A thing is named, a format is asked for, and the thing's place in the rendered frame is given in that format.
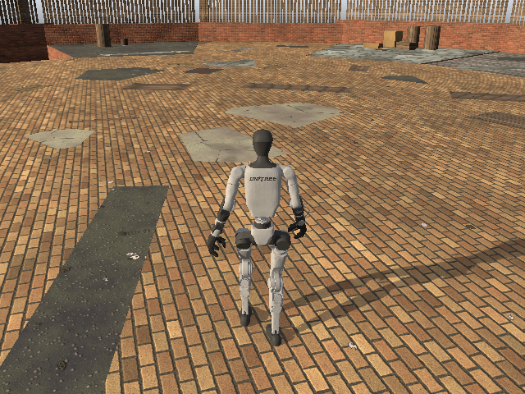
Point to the robot right upper arm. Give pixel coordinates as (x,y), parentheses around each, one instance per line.
(292,186)

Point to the left robot foot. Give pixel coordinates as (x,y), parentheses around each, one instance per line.
(245,319)

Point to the robot right hand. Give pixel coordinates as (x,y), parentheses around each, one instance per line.
(294,227)

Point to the robot left upper arm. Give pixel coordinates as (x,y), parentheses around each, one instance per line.
(232,187)

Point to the right robot forearm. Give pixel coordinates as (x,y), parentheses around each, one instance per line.
(299,214)

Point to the robot left hand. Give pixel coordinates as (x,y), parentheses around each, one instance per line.
(212,246)

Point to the left robot forearm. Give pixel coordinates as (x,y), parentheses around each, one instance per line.
(220,221)

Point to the robot right shin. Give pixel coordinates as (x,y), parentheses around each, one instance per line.
(275,305)

